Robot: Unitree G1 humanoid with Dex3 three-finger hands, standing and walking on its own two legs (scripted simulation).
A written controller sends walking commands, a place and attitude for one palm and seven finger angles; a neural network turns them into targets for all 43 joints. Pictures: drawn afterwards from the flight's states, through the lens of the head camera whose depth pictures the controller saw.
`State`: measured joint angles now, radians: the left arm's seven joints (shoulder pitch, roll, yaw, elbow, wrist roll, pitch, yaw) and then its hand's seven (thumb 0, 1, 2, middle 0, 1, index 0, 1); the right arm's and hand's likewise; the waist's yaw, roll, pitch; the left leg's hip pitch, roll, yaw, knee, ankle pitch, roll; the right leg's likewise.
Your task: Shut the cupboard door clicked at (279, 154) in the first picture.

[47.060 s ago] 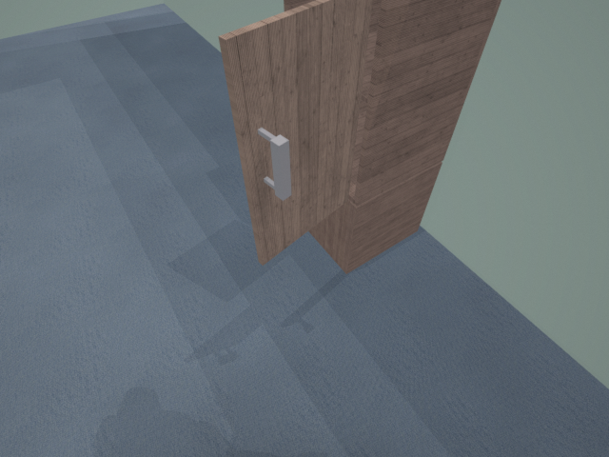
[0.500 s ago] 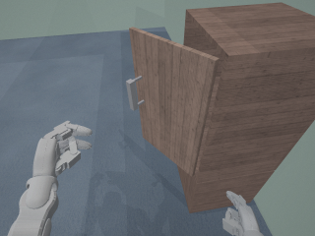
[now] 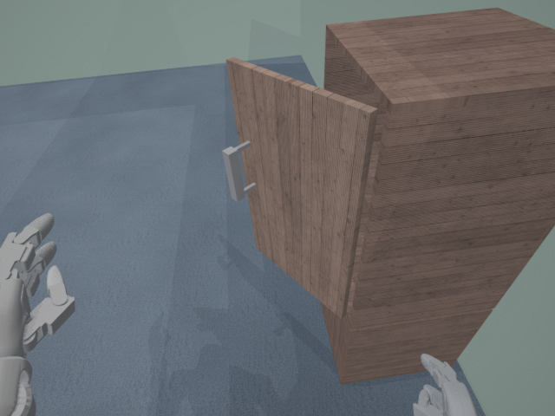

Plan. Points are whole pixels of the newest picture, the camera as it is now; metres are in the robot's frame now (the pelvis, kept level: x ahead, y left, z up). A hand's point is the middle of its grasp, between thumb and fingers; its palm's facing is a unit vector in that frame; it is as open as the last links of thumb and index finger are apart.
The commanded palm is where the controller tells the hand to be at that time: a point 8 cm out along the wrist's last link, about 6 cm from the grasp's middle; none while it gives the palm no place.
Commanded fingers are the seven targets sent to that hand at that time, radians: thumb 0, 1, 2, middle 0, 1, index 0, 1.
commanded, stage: draw the hand back to the body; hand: left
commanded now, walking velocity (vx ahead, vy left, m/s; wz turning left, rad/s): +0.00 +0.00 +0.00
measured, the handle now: (241, 171) +0.64 +0.18 +0.00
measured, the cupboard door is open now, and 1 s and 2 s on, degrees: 36 36 36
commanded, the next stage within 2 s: step back with the hand held close in 0.16 s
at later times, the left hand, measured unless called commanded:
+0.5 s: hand (85, 295) +0.20 +0.26 +0.14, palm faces +0.38 -0.80 -0.46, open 7.4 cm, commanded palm +0.15 +0.30 +0.17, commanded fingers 0.00 0.90 0.90 -0.20 -0.30 -0.20 -0.30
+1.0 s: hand out of the picture +0.14 +0.31 +0.15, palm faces +0.43 -0.78 -0.46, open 7.4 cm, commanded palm +0.07 +0.34 +0.17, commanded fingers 0.00 0.90 0.90 -0.20 -0.30 -0.20 -0.30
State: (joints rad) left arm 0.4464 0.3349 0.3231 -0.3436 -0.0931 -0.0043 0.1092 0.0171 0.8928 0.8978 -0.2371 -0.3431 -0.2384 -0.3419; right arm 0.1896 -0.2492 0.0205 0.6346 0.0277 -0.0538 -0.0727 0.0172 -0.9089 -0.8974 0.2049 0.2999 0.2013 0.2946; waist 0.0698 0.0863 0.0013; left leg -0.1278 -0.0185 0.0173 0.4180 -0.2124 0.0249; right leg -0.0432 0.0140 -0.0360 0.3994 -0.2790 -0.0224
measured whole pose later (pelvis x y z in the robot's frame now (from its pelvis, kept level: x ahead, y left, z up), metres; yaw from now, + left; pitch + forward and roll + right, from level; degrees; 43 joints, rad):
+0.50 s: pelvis +0.00 +0.00 +0.00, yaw -1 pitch +0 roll -1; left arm 0.52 0.37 0.34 -0.37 -0.08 -0.10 0.11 0.02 0.89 0.90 -0.21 -0.30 -0.21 -0.30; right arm 0.17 -0.25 -0.01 0.62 0.02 0.01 -0.08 0.02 -0.91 -0.90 0.21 0.30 0.20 0.29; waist 0.03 0.09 -0.02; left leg -0.25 0.00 0.03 0.48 -0.24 0.02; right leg -0.15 0.03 -0.03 0.43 -0.28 -0.02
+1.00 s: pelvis -0.06 +0.04 -0.01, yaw +1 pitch +0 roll -3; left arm 0.53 0.43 0.43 -0.48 -0.05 -0.17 0.13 0.02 0.89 0.90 -0.21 -0.30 -0.21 -0.30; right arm 0.21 -0.22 0.01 0.53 0.01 0.01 -0.10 0.01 -0.91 -0.90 0.21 0.30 0.20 0.29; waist 0.00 0.02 -0.02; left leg -0.40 -0.03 0.03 0.58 -0.18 0.09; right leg -0.29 0.02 0.01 0.58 -0.26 0.03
